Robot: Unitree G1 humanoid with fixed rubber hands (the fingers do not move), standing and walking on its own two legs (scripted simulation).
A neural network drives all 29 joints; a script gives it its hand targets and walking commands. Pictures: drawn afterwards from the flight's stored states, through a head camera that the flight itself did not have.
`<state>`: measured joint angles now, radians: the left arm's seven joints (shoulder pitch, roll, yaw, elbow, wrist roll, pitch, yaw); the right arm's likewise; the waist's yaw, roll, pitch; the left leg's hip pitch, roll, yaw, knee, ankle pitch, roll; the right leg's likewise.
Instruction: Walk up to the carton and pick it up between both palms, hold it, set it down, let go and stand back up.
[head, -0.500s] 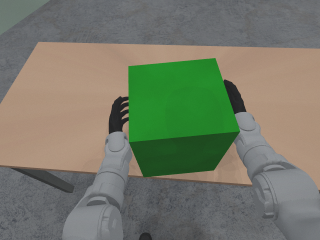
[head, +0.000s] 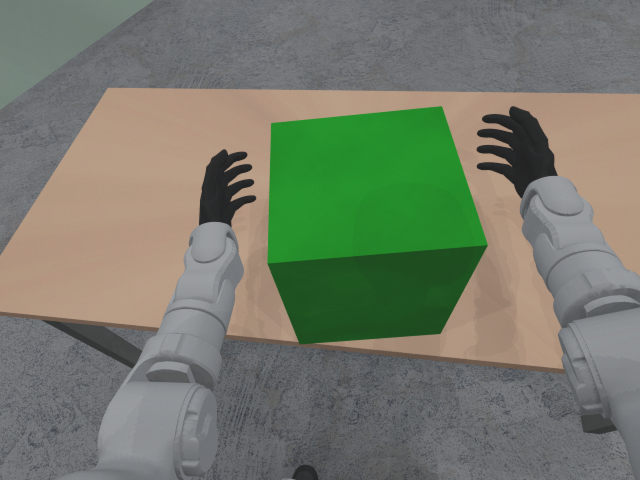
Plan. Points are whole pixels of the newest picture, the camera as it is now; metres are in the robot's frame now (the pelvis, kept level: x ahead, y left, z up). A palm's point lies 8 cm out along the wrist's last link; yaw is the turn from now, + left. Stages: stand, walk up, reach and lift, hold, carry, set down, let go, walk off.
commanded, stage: set down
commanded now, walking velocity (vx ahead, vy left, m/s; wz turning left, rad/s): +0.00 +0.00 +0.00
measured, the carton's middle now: (363, 237) +0.44 +0.05 +0.00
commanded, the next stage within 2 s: none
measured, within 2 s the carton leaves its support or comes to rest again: neither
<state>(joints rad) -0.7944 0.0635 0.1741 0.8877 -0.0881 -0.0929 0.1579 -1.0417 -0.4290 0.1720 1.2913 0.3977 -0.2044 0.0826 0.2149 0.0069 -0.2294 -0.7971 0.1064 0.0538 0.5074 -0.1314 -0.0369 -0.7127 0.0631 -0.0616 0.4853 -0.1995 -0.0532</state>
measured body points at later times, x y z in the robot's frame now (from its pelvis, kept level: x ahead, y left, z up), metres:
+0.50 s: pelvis -0.01 -0.01 +0.01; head +0.05 +0.01 +0.46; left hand +0.41 +0.26 +0.16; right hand +0.51 -0.12 +0.17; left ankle +0.04 +0.14 -0.72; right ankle -0.01 -0.09 -0.72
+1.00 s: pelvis +0.00 -0.01 +0.02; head +0.05 +0.00 +0.47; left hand +0.35 +0.24 +0.10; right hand +0.45 -0.15 +0.10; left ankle +0.04 +0.14 -0.72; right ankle -0.01 -0.09 -0.72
